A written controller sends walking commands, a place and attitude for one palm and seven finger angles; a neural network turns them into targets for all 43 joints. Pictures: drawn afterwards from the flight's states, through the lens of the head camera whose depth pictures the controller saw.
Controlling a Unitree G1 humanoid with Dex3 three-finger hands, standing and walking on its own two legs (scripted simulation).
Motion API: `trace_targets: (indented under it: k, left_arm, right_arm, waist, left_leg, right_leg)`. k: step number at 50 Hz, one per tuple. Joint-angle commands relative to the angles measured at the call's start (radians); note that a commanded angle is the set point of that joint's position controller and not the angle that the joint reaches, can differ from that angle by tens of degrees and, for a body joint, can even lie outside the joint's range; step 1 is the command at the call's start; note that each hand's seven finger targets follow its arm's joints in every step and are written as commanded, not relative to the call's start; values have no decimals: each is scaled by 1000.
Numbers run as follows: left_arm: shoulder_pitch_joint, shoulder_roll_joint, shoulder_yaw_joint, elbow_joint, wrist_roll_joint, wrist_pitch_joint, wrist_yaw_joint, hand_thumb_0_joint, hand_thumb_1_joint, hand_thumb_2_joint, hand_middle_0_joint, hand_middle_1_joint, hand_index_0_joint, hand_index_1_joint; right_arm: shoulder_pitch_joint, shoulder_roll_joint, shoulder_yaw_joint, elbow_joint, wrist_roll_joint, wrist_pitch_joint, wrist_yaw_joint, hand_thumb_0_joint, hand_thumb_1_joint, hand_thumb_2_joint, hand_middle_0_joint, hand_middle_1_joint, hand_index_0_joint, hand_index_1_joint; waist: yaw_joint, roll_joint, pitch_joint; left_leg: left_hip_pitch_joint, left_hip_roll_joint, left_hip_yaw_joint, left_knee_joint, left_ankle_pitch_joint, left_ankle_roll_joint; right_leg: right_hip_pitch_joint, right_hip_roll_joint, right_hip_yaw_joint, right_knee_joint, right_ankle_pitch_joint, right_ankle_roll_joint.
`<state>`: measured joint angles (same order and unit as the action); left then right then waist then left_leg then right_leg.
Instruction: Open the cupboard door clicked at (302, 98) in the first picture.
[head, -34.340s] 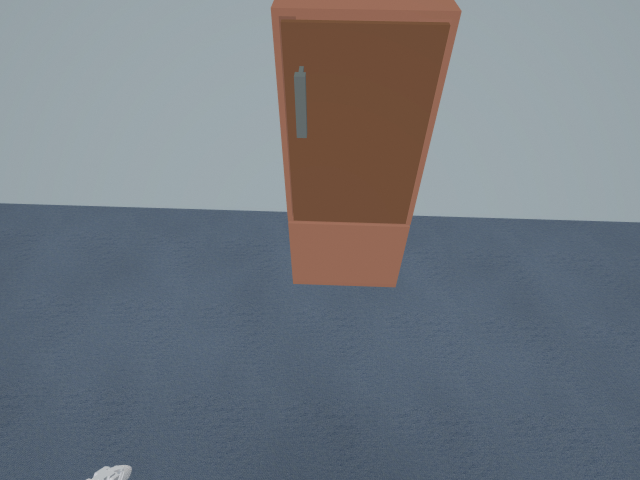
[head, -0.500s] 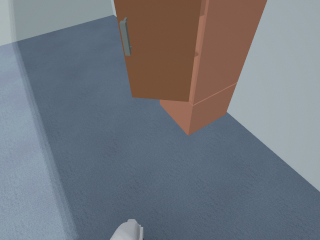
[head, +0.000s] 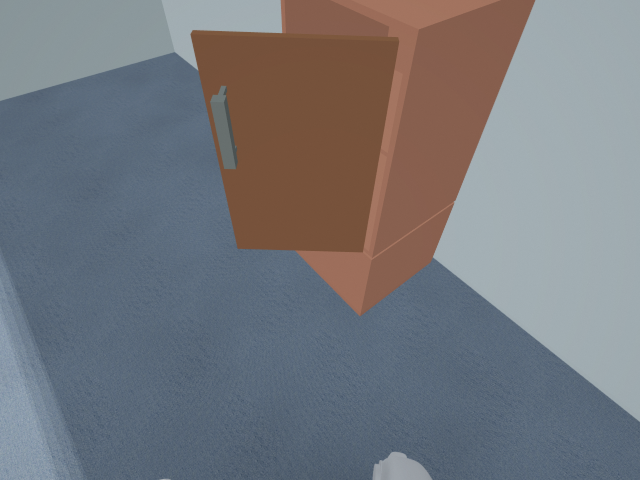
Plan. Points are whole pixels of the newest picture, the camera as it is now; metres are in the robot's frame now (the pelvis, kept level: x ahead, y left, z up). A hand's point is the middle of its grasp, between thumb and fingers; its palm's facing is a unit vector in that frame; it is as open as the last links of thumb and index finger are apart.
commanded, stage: take the last steps up to it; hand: left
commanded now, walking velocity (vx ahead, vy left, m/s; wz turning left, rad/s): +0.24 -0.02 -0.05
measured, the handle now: (227, 128) +0.74 +0.23 +0.02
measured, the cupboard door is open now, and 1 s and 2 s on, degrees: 49 49 49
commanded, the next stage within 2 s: come to a stop and stand still in 0.18 s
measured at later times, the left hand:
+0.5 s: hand (221, 461) +0.18 +0.16 -0.18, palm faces +0.04 -0.98 -0.20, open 7.2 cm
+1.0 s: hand out of the picture +0.11 +0.13 -0.17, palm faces +0.02 -0.97 -0.22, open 7.4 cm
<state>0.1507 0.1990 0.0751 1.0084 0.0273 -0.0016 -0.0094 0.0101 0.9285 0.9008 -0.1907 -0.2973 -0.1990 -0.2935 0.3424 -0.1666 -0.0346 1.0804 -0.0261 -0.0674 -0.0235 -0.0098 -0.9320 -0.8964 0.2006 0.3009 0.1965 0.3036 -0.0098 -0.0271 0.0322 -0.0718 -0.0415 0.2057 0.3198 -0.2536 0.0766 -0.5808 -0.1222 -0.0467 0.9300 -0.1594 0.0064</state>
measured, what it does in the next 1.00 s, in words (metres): walks ahead: right foot, then left foot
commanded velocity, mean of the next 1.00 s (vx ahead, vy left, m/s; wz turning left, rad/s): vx -0.01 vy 0.02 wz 0.00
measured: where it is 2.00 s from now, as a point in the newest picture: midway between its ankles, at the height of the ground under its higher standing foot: outside the picture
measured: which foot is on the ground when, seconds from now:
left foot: down 0.00-0.18, up 0.20-0.50, down 0.52-0.92, up 0.94-1.00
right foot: up 0.00-0.16, down 0.18-0.54, up 0.56-0.86, down 0.88-1.00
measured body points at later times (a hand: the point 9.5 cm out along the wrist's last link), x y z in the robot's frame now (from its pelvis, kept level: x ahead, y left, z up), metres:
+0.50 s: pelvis +0.13 -0.02 -0.01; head +0.16 -0.02 +0.44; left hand +0.18 +0.21 -0.16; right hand +0.17 -0.26 -0.16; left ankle +0.19 +0.09 -0.73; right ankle +0.12 -0.13 -0.74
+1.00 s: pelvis +0.10 -0.05 +0.00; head +0.11 -0.07 +0.45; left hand +0.11 +0.18 -0.15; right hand +0.13 -0.29 -0.17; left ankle +0.16 +0.09 -0.72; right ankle +0.06 -0.16 -0.74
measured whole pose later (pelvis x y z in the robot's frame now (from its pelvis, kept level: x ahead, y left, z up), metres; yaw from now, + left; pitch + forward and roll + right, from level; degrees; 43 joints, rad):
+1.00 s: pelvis +0.10 -0.05 +0.00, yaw -2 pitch +0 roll +1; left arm 0.31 0.15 0.02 1.07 0.02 0.01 0.02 0.00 0.91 0.90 -0.19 -0.30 -0.20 -0.29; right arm 0.22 -0.19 -0.05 1.06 -0.03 0.06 0.00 0.01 -0.91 -0.90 0.20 0.30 0.20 0.30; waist 0.01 0.03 0.01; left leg -0.38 0.02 0.02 0.64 -0.31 -0.01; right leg -0.15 -0.03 -0.05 0.48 -0.32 -0.01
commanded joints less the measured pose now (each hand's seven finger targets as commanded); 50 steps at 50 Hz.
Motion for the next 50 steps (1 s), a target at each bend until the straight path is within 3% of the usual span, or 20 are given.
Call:
trace_targets:
  k: [1, 5, 8, 9, 10, 12, 17, 22, 24, 26, 27, 30, 35, 39, 42, 43, 44, 45, 46, 50]
  left_arm:
    - [-33, -11, -25, -63, -4, -12, -7, 0, 900, 900, -200, -300, -200, -300]
    - [-64, 0, -31, -79, -5, -25, -6, 0, 900, 900, -200, -300, -200, -300]
    - [166, 61, -11, -3, -4, -47, 3, 0, 900, 900, -200, -300, -200, -300]
    - [323, 147, 14, 41, -1, -60, 15, 0, 900, 900, -200, -300, -200, -300]
    - [379, 205, 19, 66, -17, -61, 19, 0, 900, 900, -200, -300, -200, -300]
    - [258, 138, 4, 47, -20, -63, 34, 0, 900, 900, -200, -300, -200, -300]
    - [90, 2, -32, 8, -9, -62, 42, 0, 900, 900, -200, -300, -200, -300]
    - [79, 83, -13, 4, -11, -31, 51, 0, 900, 900, -200, -300, -200, -300]
    - [73, 90, -12, 10, -14, -15, 53, 0, 900, 900, -200, -300, -200, -300]
    - [133, 38, -19, -6, -22, 4, 55, 0, 900, 900, -200, -300, -200, -300]
    - [150, 19, -25, -6, -23, 13, 59, 0, 900, 900, -200, -300, -200, -300]
    - [130, 42, -22, -2, -17, 40, 51, 0, 900, 900, -200, -300, -200, -300]
    - [136, 44, -10, -16, -11, 55, 37, 0, 900, 900, -200, -300, -200, -300]
    - [153, 17, -16, -26, -10, 48, 28, 0, 900, 900, -200, -300, -200, -300]
    - [269, 6, -20, 24, -8, 32, 27, 0, 900, 900, -200, -300, -200, -300]
    - [283, 40, -19, 31, -1, 21, 31, 0, 900, 900, -200, -300, -200, -300]
    - [268, 97, -16, 28, 3, 11, 36, 0, 900, 900, -200, -300, -200, -300]
    - [187, 127, -23, -2, -3, 6, 37, 0, 900, 900, -200, -300, -200, -300]
    - [131, 122, -31, -16, -1, -3, 37, 0, 900, 900, -200, -300, -200, -300]
    - [130, 90, -33, 13, -10, -27, 32, 0, 900, 900, -200, -300, -200, -300]
  right_arm:
    - [126, -97, -10, 1, -7, -12, -7, 0, -900, -900, 200, 300, 200, 300]
    - [164, -107, -8, 33, -12, -1, -9, 0, -900, -900, 200, 300, 200, 300]
    - [141, -101, -5, 39, 7, 4, -5, 0, -900, -900, 200, 300, 200, 300]
    - [125, -67, -3, 15, 20, -3, 1, 0, -900, -900, 200, 300, 200, 300]
    - [131, -58, -3, 3, 26, 1, -2, 0, -900, -900, 200, 300, 200, 300]
    - [21, -44, -9, -6, 23, 13, 0, 0, -900, -900, 200, 300, 200, 300]
    - [91, 52, 7, 40, 14, 67, 0, 0, -900, -900, 200, 300, 200, 300]
    - [39, 3, -3, 10, 17, 86, 0, 0, -900, -900, 200, 300, 200, 300]
    - [40, -33, -15, 9, 16, 84, -1, 0, -900, -900, 200, 300, 200, 300]
    - [24, -134, -30, -26, 7, 70, -8, 0, -900, -900, 200, 300, 200, 300]
    - [12, -170, -35, -37, 6, 76, -15, 0, -900, -900, 200, 300, 200, 300]
    - [-69, -159, -27, -69, 0, 73, -36, 0, -900, -900, 200, 300, 200, 300]
    - [-123, -200, -44, -113, -2, 86, -38, 0, -900, -900, 200, 300, 200, 300]
    - [-136, -207, -52, -113, -5, 88, -27, 0, -900, -900, 200, 300, 200, 300]
    - [-147, -182, -53, -106, 0, 97, -13, 0, -900, -900, 200, 300, 200, 300]
    - [-138, -133, -46, -102, 8, 99, -8, 0, -900, -900, 200, 300, 200, 300]
    - [-164, -64, -32, -119, 16, 103, 0, 0, -900, -900, 200, 300, 200, 300]
    - [-204, -72, -25, -135, 7, 104, 13, 0, -900, -900, 200, 300, 200, 300]
    - [-198, -84, -28, -125, 1, 98, 23, 0, -900, -900, 200, 300, 200, 300]
    - [-116, -68, -19, -49, 3, 85, 23, 0, -900, -900, 200, 300, 200, 300]
  waist:
    - [-14, 79, 72]
    - [-26, 93, 53]
    - [82, 28, -76]
    - [135, -132, -187]
    - [128, -219, -239]
    - [97, -120, -107]
    - [-27, -84, -7]
    - [-11, -97, -40]
    - [-26, -100, -36]
    - [1, 128, -69]
    - [3, 188, -68]
    - [0, 284, -21]
    - [-1, 127, -83]
    - [-4, 169, -105]
    - [33, 113, -99]
    - [35, 3, -75]
    - [32, -195, -21]
    - [29, -212, 71]
    - [14, -140, 79]
    - [6, -133, 112]
  left_leg:
    - [27, 327, -174, -107, 474, 88]
    - [59, 320, -158, -9, 588, 71]
    - [-102, 234, -105, 284, 579, 3]
    - [-344, 134, -29, 516, 263, -48]
    - [-476, 35, -53, 813, -378, -86]
    - [-529, 109, -198, 898, -279, -79]
    - [-282, 125, -164, 582, -114, -120]
    - [-210, 79, -148, 327, -18, -127]
    - [-112, 90, -157, 172, 169, -118]
    - [-59, 298, -353, 133, 673, -5]
    - [-108, 368, -387, 89, 730, 65]
    - [-197, 387, -417, -6, 577, 126]
    - [-130, 383, -388, 5, 373, 128]
    - [-147, 356, -382, -26, 113, 97]
    - [-258, 246, -307, -5, -152, 6]
    - [-314, 162, -250, 73, -186, -44]
    - [-365, 72, -168, 213, -191, -99]
    - [-351, 69, -177, 297, -175, -105]
    - [-303, 76, -196, 366, -150, -95]
    - [-321, 70, -188, 374, -53, -93]
  right_leg:
    - [-6, 7, -19, -137, -16, -12]
    - [116, 58, -68, -286, -98, -40]
    - [559, 69, -43, -443, 74, -76]
    - [830, -158, 226, -437, 345, -158]
    - [910, -357, 424, -514, 610, -288]
    - [711, -280, 295, -551, 612, -264]
    - [347, -141, -7, -630, 577, -149]
    - [379, -131, 15, -537, 506, -152]
    - [329, -111, 12, -462, 355, -108]
    - [266, 14, -46, -353, -6, -15]
    - [306, 63, -53, -270, -288, -3]
    - [254, 72, 39, 16, -451, -1]
    - [189, 88, 52, 73, -383, 7]
    - [266, 83, 16, -137, -362, 4]
    - [474, 113, -40, -480, -172, -5]
    - [512, 59, 47, -615, -205, -25]
    - [416, -123, 287, -758, -412, -87]
    - [254, -216, 358, -844, -531, -141]
    - [190, -212, 335, -841, -529, -155]
    - [322, -134, 206, -744, -136, -127]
